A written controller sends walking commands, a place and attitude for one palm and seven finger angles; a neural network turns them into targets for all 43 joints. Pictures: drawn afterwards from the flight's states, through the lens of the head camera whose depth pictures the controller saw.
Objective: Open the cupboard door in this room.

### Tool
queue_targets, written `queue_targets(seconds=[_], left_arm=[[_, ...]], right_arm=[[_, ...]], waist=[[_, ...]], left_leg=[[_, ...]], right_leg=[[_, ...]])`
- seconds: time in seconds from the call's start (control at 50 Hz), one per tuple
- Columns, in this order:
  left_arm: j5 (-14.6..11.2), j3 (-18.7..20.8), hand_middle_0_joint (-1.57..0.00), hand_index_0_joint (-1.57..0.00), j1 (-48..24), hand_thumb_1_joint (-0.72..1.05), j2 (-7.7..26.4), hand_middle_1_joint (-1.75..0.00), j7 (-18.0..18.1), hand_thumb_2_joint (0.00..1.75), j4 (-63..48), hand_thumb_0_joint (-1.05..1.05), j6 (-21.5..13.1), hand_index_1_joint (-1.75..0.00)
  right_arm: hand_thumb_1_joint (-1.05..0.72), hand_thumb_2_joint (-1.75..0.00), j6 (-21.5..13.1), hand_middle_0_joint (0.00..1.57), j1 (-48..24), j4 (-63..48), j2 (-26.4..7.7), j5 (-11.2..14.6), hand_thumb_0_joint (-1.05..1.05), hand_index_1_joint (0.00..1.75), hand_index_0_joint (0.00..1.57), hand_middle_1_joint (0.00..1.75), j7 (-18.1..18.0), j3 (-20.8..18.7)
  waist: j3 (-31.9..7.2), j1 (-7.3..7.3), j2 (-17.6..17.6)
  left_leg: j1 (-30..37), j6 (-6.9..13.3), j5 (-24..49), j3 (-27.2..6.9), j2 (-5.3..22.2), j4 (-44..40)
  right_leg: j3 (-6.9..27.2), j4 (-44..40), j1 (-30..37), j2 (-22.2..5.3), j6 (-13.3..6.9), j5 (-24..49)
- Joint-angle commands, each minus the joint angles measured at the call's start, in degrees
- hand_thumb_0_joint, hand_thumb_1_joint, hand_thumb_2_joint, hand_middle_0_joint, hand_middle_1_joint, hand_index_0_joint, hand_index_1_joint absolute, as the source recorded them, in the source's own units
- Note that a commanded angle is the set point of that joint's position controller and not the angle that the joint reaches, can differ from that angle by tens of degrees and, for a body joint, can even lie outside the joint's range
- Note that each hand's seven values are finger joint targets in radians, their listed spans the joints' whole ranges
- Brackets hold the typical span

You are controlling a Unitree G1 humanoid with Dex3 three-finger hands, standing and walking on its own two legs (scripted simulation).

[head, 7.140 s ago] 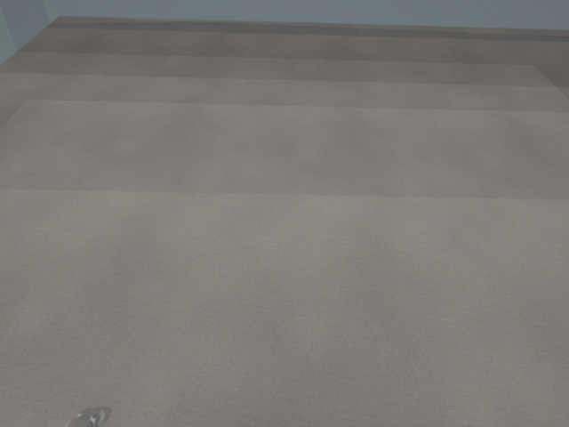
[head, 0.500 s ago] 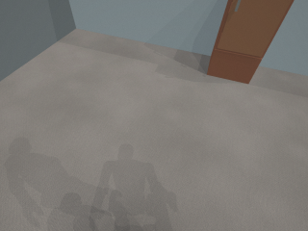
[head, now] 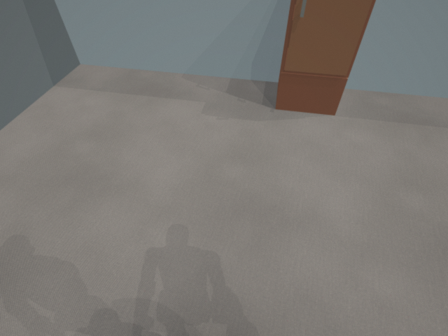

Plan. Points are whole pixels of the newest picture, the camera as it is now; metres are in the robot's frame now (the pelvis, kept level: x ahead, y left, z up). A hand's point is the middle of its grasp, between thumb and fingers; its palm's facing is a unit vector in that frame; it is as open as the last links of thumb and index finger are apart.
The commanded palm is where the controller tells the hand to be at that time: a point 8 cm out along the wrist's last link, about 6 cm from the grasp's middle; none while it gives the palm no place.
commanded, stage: turn or walk to find it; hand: left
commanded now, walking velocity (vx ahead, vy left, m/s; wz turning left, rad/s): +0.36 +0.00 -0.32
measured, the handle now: (303, 3) +1.82 -0.37 +0.00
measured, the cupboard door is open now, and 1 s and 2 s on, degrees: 0 0 0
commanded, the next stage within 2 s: stand and wait in 1.18 s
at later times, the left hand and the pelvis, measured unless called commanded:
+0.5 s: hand out of the picture +0.07 +0.17 -0.18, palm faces +0.05 -0.99 -0.12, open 7.4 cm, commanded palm none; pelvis +0.16 +0.02 -0.01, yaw -6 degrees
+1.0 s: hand (179, 205) +0.48 +0.16 -0.15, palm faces -0.09 -0.97 -0.23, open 7.4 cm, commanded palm none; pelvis +0.33 -0.01 -0.01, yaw -2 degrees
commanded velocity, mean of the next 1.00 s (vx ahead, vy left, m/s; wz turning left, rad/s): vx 0.21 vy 0.00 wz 0.06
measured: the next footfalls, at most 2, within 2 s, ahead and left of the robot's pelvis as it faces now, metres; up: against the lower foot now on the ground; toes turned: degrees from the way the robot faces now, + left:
left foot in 0.50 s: +0.31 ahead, +0.13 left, +0.00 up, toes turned +3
right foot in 0.92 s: +0.41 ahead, -0.11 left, +0.00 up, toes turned -12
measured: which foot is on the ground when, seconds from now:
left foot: down 0.00-0.06, up 0.08-0.48, down 0.50-0.92, up 0.94-1.00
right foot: down 0.00-0.52, up 0.54-0.90, down 0.92-1.00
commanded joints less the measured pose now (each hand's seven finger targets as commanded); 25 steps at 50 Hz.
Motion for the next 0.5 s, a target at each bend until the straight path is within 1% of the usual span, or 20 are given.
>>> queue_targets(seconds=[0.0,0.02,0.04,0.06,0.08,0.1,0.12,0.14,0.16,0.2,0.22,0.3,0.32,0.34,0.38,0.4,0.42,0.44,0.46,0.48], left_arm=[[0.3,1.1,-0.2,-0.2,4.0,0.9,2.0,-0.3,-0.6,0.9,-2.8,0.0,-2.3,-0.3],[0.4,1.6,-0.2,-0.2,8.4,0.9,4.1,-0.3,-0.2,0.9,-1.3,0.0,-2.9,-0.3],[0.2,2.7,-0.2,-0.2,14.0,0.9,8.9,-0.3,0.6,0.9,0.6,0.0,-3.4,-0.3],[-0.8,3.0,-0.2,-0.2,17.8,0.9,10.5,-0.3,1.2,0.9,1.5,0.0,-3.7,-0.3],[-0.7,2.6,-0.2,-0.2,16.4,0.9,9.2,-0.3,1.4,0.9,1.6,0.0,-3.9,-0.3],[-0.5,2.3,-0.2,-0.2,13.2,0.9,7.9,-0.3,1.5,0.9,0.8,0.0,-4.1,-0.3],[-0.2,1.9,-0.2,-0.2,10.6,0.9,6.4,-0.3,1.6,0.9,0.0,0.0,-4.4,-0.3],[-0.1,1.7,-0.2,-0.2,9.3,0.9,5.5,-0.3,1.7,0.9,-0.5,0.0,-4.7,-0.3],[-0.1,1.5,-0.2,-0.2,8.5,0.9,5.5,-0.3,1.5,0.9,-0.7,0.0,-5.1,-0.3],[-0.1,1.2,-0.2,-0.2,9.2,0.9,5.2,-0.3,1.3,0.9,-0.3,0.0,-5.7,-0.3],[-0.1,1.2,-0.2,-0.2,9.2,0.9,5.4,-0.3,1.3,0.9,0.0,0.0,-6.0,-0.3],[0.0,1.2,-0.2,-0.2,10.5,0.9,5.7,-0.3,1.5,0.9,1.1,0.0,-6.5,-0.3],[0.0,1.2,-0.2,-0.2,10.6,0.9,5.8,-0.3,1.5,0.9,1.2,0.0,-6.4,-0.3],[0.1,1.3,-0.2,-0.2,10.0,0.9,6.2,-0.3,1.6,0.9,1.4,0.0,-6.3,-0.3],[0.2,1.6,-0.2,-0.2,9.8,0.9,6.7,-0.3,1.7,0.9,1.3,0.0,-6.0,-0.3],[0.2,1.8,-0.2,-0.2,9.5,0.9,7.0,-0.3,1.7,0.9,1.3,0.0,-5.8,-0.3],[0.1,1.8,-0.2,-0.2,9.0,0.9,7.1,-0.3,1.7,0.9,1.1,0.0,-5.7,-0.3],[0.0,1.9,-0.2,-0.2,7.8,0.9,7.2,-0.3,1.8,0.9,0.9,0.0,-5.7,-0.3],[-0.2,1.9,-0.2,-0.2,7.3,0.9,6.3,-0.3,1.6,0.9,0.2,0.0,-5.6,-0.3],[-0.8,1.6,-0.2,-0.2,9.9,0.9,3.4,-0.3,1.2,0.9,-0.7,0.0,-5.3,-0.3]], right_arm=[[-0.9,-0.9,-1.9,0.2,-1.5,-3.4,-8.8,0.0,0.0,0.3,0.2,0.3,-0.7,-1.8],[-0.9,-0.9,-2.1,0.2,-2.4,-4.1,-6.9,0.2,0.0,0.3,0.2,0.3,-0.6,-1.4],[-0.9,-0.9,-2.4,0.2,-5.2,-6.2,-3.6,0.6,0.0,0.3,0.2,0.3,-0.2,-0.5],[-0.9,-0.9,-2.4,0.2,-10.8,-8.6,-5.6,0.3,0.0,0.3,0.2,0.3,0.3,-0.9],[-0.9,-0.9,-2.5,0.2,-13.0,-9.0,-6.1,0.2,0.0,0.3,0.2,0.3,0.6,-1.3],[-0.9,-0.9,-2.5,0.2,-12.1,-8.7,-5.7,0.1,0.0,0.3,0.2,0.3,1.0,-1.7],[-0.9,-0.9,-2.6,0.2,-10.7,-8.0,-5.4,-0.1,0.0,0.3,0.2,0.3,1.2,-1.8],[-0.9,-0.9,-2.5,0.2,-9.6,-7.1,-4.6,-0.2,0.0,0.3,0.2,0.3,1.4,-1.9],[-0.9,-0.9,-2.3,0.2,-8.7,-6.8,-4.0,-0.2,0.0,0.3,0.2,0.3,1.6,-1.9],[-0.9,-0.9,-2.1,0.2,-9.4,-7.4,-3.5,-0.2,0.0,0.3,0.2,0.3,1.9,-1.8],[-0.9,-0.9,-2.1,0.2,-10.4,-8.0,-3.5,0.0,0.0,0.3,0.2,0.3,2.0,-1.9],[-0.9,-0.9,-2.5,0.2,-16.3,-10.6,-3.0,0.2,0.0,0.3,0.2,0.3,2.4,-1.6],[-0.9,-0.9,-2.7,0.2,-18.1,-11.3,-3.0,0.3,0.0,0.3,0.2,0.3,2.4,-1.5],[-0.9,-0.9,-2.9,0.2,-19.0,-11.8,-2.8,0.4,0.0,0.3,0.2,0.3,2.5,-1.5],[-0.9,-0.9,-3.3,0.2,-20.8,-12.6,-3.1,0.5,0.0,0.3,0.2,0.3,2.6,-1.4],[-0.9,-0.9,-3.5,0.2,-20.8,-12.7,-3.5,0.5,0.0,0.3,0.2,0.3,2.5,-1.4],[-0.9,-0.9,-3.7,0.2,-18.9,-12.2,-4.1,0.4,0.0,0.3,0.2,0.3,2.3,-1.7],[-0.9,-0.9,-4.1,0.2,-13.3,-10.5,-5.2,0.1,0.0,0.3,0.2,0.3,1.8,-2.1],[-0.9,-0.9,-4.5,0.2,-4.7,-7.8,-8.0,-0.2,0.0,0.3,0.2,0.3,1.0,-2.6],[-0.9,-0.9,-5.0,0.2,4.4,-5.5,-14.4,-1.0,0.0,0.3,0.2,0.3,0.3,-4.2]], waist=[[7.7,3.03,3.8],[6.9,4.97,-3.3],[7.9,7.38,-17.7],[9.3,9.12,-18.3],[11.2,7.71,-13.3],[11.4,5.52,-9.7],[10.0,3.79,-6.5],[8.5,2.79,-4.6],[7.6,1.86,-5.1],[6.8,1.47,-6.4],[7.1,1.3,-6.9],[7.4,2.21,-6.7],[8.0,2.63,-7.2],[7.8,2.54,-8.4],[8.2,3.02,-8.8],[8.1,2.74,-8.9],[6.7,1.54,-7.6],[3.8,-1.24,-5.1],[-0.9,-4.67,-0.4],[-9.8,-7.04,11.8]], left_leg=[[-13.2,5.1,-18.6,-9.3,10.9,-8.9],[-18.8,3.0,-14.9,-4.6,7.0,1.1],[-31.4,0.0,-13.9,3.0,0.3,17.1],[-34.0,0.3,-13.8,-0.9,1.5,27.5],[-35.5,0.6,-9.5,-4.1,2.8,32.7],[-35.9,0.4,-6.4,-4.9,4.0,34.5],[-34.4,0.0,-3.3,-5.3,4.6,34.3],[-32.2,-0.4,-1.2,-4.5,5.0,33.6],[-30.7,-1.1,1.6,-3.9,4.8,32.7],[-29.3,-2.0,4.9,-2.9,4.4,30.1],[-29.8,-2.4,5.9,-2.7,4.5,28.9],[-30.0,-2.8,7.9,-1.7,4.2,21.1],[-28.8,-2.6,8.1,-1.2,4.0,18.8],[-27.0,-2.3,7.9,-1.1,4.0,16.4],[-22.8,-1.6,7.0,-0.3,2.8,12.6],[-19.7,-1.2,6.4,-0.3,2.6,10.8],[-15.1,-0.9,6.5,0.7,1.4,7.9],[-6.4,-0.6,8.5,1.3,0.0,3.9],[7.0,0.2,9.5,-0.3,1.7,1.4],[22.1,4.6,8.6,-17.3,15.4,-0.7]], right_leg=[[-3.2,-4.6,4.3,0.5,-0.8,0.9],[4.6,-11.4,11.1,-3.7,-2.5,-3.8],[24.2,-22.1,17.6,-14.7,-7.9,-11.4],[35.4,-29.3,13.2,-20.6,-11.4,-16.4],[35.4,-30.3,10.8,-20.3,-12.6,-17.1],[31.8,-29.3,9.5,-19.5,-12.3,-15.6],[27.0,-27.9,9.0,-17.8,-11.2,-10.6],[23.2,-27.2,8.5,-16.3,-10.5,-6.6],[18.9,-27.0,7.8,-14.4,-9.3,-2.0],[14.6,-26.5,7.5,-12.2,-8.3,6.0],[13.7,-26.4,7.8,-12.1,-8.5,9.2],[11.7,-24.6,10.7,-11.6,-8.6,18.9],[11.3,-24.2,10.3,-11.7,-8.4,20.6],[10.9,-23.5,10.2,-11.9,-8.1,21.2],[10.3,-22.0,9.6,-11.8,-7.5,23.6],[10.5,-20.8,9.0,-12.2,-7.3,24.7],[10.0,-17.8,8.6,-11.5,-6.8,27.3],[8.2,-11.0,6.7,-9.6,-5.8,31.1],[6.0,0.2,1.2,-6.7,-4.2,31.1],[1.1,16.8,-10.6,-0.9,-1.7,14.0]])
